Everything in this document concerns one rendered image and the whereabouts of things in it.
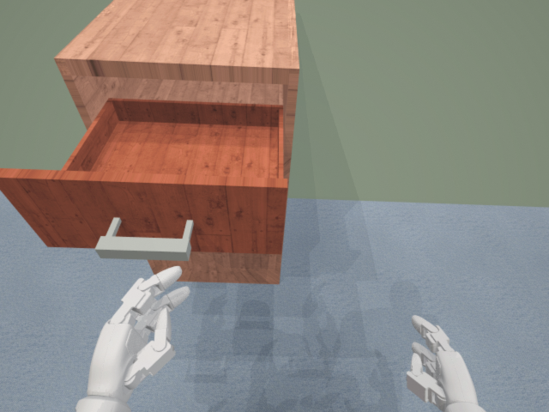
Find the left robot hand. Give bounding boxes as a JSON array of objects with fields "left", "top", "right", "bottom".
[{"left": 87, "top": 266, "right": 190, "bottom": 403}]

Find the cabinet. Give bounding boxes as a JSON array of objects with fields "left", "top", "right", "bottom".
[{"left": 54, "top": 0, "right": 299, "bottom": 284}]

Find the drawer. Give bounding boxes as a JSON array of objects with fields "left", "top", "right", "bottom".
[{"left": 0, "top": 98, "right": 287, "bottom": 254}]

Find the handle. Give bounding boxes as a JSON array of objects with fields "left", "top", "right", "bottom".
[{"left": 95, "top": 217, "right": 194, "bottom": 261}]

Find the right robot hand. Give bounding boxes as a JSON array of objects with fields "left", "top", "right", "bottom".
[{"left": 407, "top": 315, "right": 478, "bottom": 412}]

